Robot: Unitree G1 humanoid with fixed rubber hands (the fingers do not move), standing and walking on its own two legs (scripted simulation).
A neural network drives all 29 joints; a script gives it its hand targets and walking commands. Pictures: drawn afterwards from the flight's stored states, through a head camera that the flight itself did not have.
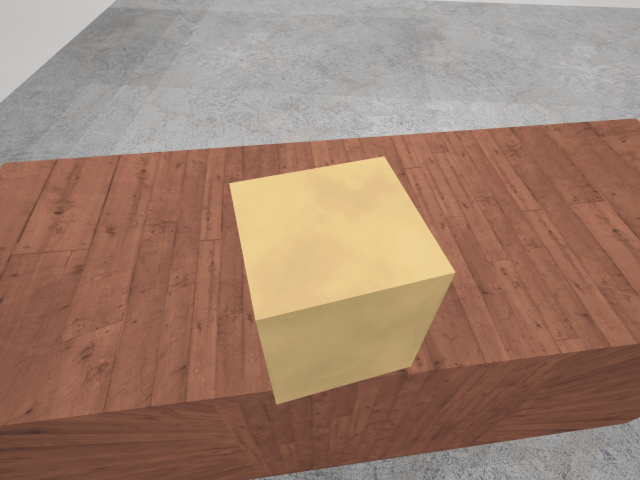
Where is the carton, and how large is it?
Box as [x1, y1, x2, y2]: [229, 156, 455, 404]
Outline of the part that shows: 383,156 229,183 255,320 276,404 410,366 455,272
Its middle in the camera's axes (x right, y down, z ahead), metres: +0.01 +0.06 +0.54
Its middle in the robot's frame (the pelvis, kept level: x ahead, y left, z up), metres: +0.37 -0.01 +0.02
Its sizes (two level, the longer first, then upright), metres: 0.210 0.200 0.250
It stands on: a pedestal, 0.66 m high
